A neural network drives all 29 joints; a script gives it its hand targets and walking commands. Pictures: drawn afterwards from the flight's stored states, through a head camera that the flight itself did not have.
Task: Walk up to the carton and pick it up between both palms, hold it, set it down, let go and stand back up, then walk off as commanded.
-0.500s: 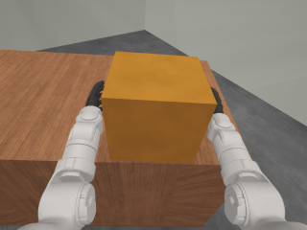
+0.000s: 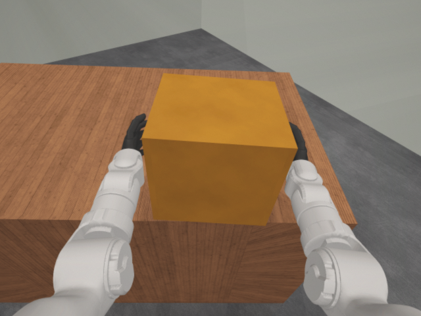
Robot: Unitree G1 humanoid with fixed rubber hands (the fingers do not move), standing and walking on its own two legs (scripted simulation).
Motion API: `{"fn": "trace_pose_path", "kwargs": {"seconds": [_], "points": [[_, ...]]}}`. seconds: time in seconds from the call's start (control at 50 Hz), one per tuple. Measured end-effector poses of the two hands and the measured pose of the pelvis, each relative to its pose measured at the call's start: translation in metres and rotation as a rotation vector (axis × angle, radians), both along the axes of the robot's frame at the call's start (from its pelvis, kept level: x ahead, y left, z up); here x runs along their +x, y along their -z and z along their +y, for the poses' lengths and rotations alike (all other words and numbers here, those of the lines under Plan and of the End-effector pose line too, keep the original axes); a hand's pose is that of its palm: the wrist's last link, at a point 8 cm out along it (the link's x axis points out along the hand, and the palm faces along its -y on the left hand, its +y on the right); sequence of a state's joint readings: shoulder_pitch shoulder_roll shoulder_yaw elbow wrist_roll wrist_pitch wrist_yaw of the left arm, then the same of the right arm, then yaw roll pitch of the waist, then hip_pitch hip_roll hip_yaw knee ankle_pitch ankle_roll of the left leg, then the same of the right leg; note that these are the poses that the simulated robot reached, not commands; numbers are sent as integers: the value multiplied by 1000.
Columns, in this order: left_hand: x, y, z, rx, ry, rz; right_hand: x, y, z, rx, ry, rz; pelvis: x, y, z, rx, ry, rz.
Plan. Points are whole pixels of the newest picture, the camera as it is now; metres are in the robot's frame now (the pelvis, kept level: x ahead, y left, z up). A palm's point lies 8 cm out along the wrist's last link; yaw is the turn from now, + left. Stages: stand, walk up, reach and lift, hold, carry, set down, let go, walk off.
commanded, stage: set down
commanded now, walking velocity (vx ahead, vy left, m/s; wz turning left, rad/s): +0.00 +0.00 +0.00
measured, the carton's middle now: (214, 149) +0.43 +0.00 +0.09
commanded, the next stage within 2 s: none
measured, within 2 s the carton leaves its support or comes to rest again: rests again in 0.90 s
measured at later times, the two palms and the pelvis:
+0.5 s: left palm (144, 161) +0.42 +0.15 +0.07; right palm (299, 171) +0.39 -0.19 +0.07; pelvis +0.01 +0.00 +0.00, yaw +0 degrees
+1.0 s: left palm (129, 151) +0.42 +0.17 +0.10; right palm (306, 166) +0.39 -0.20 +0.08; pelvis -0.02 +0.01 -0.01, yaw -3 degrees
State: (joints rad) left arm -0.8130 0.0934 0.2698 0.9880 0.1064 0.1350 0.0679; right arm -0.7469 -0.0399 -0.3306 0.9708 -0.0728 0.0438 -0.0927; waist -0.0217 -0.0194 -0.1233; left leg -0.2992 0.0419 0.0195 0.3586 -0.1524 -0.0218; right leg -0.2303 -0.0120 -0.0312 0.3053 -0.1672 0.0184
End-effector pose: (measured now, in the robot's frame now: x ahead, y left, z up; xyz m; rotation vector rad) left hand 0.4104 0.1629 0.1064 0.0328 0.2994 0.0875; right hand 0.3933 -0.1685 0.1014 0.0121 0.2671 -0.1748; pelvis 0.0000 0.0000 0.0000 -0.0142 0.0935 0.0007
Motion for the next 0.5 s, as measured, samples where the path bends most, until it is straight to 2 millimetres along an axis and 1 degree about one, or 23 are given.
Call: {"fn": "trace_pose_path", "kwargs": {"seconds": [0.12, 0.26, 0.5], "points": [[4, 8, -1, 8, 7, 6, 3, 8, 0, -2, 4, 5, 2, 1, 1, -5, -3, 30], [7, 19, -8, 10, 15, 11, 4, 17, -7, -10, 8, 9, 4, 2, 1, -7, -1, 57], [6, 34, -18, 2, 14, 15, 1, 33, -18, -10, 9, 11, 6, 4, -2, -3, 3, 89]]}}
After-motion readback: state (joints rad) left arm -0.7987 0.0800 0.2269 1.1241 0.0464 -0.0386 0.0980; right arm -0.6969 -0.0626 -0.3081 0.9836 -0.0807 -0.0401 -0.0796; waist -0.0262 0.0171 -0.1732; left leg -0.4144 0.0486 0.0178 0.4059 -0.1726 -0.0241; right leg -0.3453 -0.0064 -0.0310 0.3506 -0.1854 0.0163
